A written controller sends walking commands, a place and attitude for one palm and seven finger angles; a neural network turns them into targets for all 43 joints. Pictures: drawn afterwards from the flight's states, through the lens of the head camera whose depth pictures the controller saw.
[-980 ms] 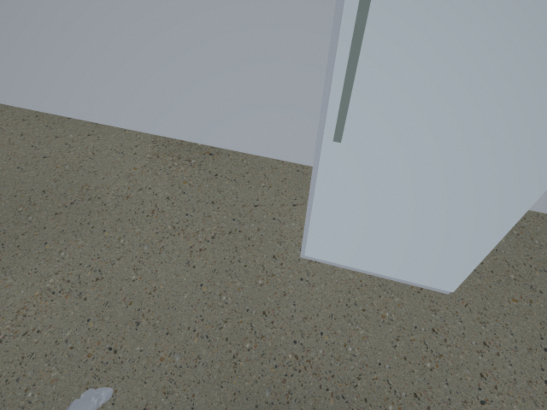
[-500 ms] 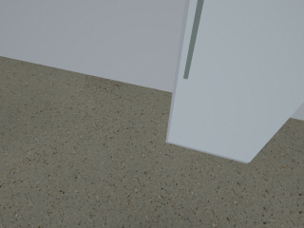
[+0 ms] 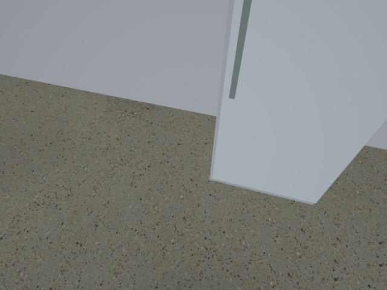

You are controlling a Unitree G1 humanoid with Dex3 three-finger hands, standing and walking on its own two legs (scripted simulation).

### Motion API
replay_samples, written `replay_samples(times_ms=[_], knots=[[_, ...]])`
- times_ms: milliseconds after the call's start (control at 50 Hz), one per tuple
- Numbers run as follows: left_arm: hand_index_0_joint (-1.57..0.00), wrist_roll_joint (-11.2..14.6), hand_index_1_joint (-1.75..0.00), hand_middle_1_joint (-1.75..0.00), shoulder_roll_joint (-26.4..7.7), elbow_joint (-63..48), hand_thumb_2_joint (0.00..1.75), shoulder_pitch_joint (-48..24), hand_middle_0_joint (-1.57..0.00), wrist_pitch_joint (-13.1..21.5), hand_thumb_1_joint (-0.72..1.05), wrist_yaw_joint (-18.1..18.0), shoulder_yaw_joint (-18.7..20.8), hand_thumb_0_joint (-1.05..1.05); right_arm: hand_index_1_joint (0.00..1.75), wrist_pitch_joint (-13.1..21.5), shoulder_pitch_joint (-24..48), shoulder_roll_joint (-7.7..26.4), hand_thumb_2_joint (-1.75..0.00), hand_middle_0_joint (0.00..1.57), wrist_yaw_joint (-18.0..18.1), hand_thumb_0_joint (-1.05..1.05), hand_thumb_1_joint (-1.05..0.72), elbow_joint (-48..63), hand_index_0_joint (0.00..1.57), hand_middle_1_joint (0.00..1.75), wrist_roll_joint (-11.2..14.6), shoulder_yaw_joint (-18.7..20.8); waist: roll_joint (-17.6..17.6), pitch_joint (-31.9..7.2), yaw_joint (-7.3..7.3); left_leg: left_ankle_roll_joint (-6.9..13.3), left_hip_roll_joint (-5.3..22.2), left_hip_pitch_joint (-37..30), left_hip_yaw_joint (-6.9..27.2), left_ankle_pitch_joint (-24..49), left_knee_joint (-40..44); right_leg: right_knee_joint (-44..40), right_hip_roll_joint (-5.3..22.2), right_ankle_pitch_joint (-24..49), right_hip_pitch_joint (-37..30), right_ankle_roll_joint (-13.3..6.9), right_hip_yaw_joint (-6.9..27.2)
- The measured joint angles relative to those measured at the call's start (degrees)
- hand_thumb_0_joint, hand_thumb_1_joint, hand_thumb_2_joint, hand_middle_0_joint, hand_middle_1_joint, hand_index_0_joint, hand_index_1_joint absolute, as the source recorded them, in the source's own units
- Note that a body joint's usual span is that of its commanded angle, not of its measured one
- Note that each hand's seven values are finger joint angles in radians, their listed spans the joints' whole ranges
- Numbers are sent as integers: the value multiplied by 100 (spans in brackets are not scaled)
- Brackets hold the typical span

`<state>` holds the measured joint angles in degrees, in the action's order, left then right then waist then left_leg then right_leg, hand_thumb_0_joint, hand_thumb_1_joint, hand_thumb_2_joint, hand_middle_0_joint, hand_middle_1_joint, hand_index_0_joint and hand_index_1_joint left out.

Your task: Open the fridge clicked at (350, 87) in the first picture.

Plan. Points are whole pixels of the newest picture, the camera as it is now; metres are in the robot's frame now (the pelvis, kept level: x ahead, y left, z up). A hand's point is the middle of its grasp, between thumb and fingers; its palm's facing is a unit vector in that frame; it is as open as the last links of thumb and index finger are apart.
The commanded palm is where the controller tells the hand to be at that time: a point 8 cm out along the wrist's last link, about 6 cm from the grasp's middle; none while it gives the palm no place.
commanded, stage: look at it before walking up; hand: left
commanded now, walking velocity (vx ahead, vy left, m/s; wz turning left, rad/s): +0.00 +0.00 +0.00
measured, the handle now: (241, 42) +0.79 -0.11 +0.14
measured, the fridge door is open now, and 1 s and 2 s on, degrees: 0 0 0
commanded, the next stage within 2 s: turn to face it in 0.46 s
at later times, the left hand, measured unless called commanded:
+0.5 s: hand out of the picture +0.09 +0.24 -0.15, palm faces -0.03 -0.94 -0.34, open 7.4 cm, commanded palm none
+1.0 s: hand out of the picture +0.07 +0.19 -0.18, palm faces -0.12 -0.96 -0.24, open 7.4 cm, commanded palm none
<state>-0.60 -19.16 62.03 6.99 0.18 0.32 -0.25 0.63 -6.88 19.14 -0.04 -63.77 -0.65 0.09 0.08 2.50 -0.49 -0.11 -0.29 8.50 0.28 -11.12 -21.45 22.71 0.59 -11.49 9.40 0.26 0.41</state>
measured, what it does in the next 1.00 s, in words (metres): stands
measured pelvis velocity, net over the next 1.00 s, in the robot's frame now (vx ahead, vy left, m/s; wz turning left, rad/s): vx -0.01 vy -0.01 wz -0.11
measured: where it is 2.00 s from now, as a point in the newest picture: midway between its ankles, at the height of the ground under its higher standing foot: outside the picture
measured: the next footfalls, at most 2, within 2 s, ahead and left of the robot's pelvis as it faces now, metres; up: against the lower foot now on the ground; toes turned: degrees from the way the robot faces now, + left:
right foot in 1.48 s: +0.00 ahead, -0.13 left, +0.00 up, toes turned -19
left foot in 1.88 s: +0.26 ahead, +0.02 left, +0.00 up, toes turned -6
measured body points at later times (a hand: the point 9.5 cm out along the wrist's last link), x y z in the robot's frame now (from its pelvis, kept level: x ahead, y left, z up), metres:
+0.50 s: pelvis +0.01 +0.00 +0.00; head +0.02 -0.01 +0.45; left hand +0.09 +0.29 -0.13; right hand +0.09 -0.30 -0.13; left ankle +0.01 +0.12 -0.74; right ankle +0.01 -0.12 -0.74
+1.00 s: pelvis -0.01 -0.01 -0.01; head +0.02 -0.02 +0.44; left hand +0.08 +0.24 -0.16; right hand +0.02 -0.26 -0.16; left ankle +0.01 +0.12 -0.74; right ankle +0.01 -0.12 -0.74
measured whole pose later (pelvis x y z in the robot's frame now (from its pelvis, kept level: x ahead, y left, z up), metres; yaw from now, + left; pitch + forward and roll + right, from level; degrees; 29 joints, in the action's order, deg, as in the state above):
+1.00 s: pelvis -0.01 -0.01 -0.01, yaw -6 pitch -1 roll +1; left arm -1.0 -12.9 58.0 10.7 -2.6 0.2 0.5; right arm -1.2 -9.8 12.6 1.1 -60.0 -0.7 1.0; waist -0.1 4.3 -0.3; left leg -1.0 2.5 12.4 -5.1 -15.5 -29.0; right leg 31.1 -2.5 -13.9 16.0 -0.5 5.6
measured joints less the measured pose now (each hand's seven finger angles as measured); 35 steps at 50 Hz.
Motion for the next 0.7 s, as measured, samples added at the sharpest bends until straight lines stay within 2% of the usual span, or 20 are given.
replay_samples(times_ms=[580,700], knots=[[-20,3,-30,-30,-13,49,90,-8,-20,17,90,-9,17,1,30,20,113,25,-89,21,33,0,-91,3,20,30,11,-9,13,23,31,-45,53,-158,-1,-6,158,-149,-52,-2,-147,-41,-1],[-20,2,-30,-30,-6,0,90,29,-20,-29,90,-24,48,1,30,1,137,-3,-89,21,68,0,-91,57,20,30,4,15,19,31,73,-62,99,-144,-94,-60,75,-70,-99,-13,-93,-53,91]])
